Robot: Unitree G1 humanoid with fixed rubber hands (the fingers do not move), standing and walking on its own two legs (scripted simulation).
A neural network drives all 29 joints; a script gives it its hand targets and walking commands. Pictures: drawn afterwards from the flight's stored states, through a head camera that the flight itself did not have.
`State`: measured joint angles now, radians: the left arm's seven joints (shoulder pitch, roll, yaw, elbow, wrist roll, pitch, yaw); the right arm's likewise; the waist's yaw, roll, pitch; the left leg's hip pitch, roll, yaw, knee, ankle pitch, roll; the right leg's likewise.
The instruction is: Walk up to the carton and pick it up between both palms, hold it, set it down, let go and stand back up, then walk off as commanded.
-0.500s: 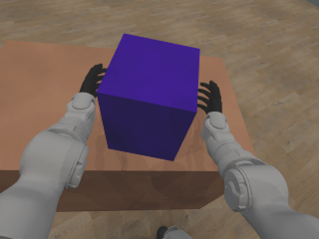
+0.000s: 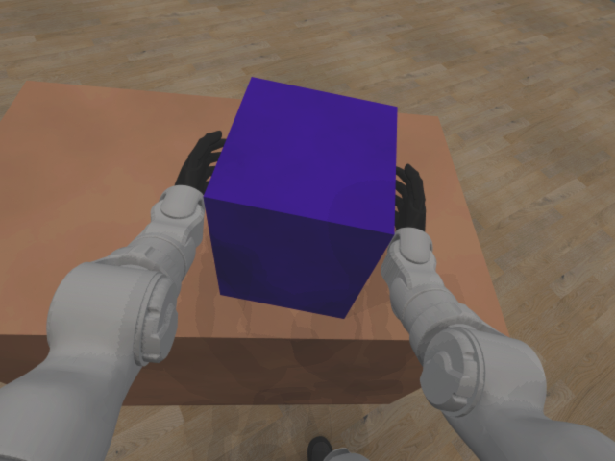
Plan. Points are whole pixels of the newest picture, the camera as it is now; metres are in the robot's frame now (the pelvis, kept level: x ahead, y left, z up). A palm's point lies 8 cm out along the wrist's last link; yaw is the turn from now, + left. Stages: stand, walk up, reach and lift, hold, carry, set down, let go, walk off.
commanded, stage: reach and lift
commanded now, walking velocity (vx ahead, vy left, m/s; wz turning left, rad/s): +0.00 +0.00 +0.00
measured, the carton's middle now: (301, 208) +0.46 -0.09 +0.02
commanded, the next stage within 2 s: none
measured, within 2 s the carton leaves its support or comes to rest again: neither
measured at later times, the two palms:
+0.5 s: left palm (193, 188) +0.49 +0.06 +0.05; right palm (403, 230) +0.38 -0.22 +0.04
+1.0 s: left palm (194, 191) +0.48 +0.06 +0.05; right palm (403, 230) +0.38 -0.22 +0.04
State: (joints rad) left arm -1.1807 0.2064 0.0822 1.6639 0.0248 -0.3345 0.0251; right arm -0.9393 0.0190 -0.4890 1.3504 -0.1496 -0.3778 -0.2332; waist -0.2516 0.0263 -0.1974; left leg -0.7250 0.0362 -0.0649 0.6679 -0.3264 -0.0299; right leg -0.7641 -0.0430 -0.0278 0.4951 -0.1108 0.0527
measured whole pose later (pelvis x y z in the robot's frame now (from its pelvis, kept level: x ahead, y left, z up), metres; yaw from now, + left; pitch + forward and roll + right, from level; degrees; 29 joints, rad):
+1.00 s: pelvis +0.02 +0.00 +0.02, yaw +1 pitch +17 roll -1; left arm -0.99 0.05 0.56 1.31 0.45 -0.33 -0.04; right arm -0.74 0.16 -0.78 1.03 -0.47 -0.51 -0.18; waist -0.19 0.01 -0.04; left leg -0.45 0.04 -0.04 0.39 -0.23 -0.03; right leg -0.48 -0.05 -0.07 0.21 -0.01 0.05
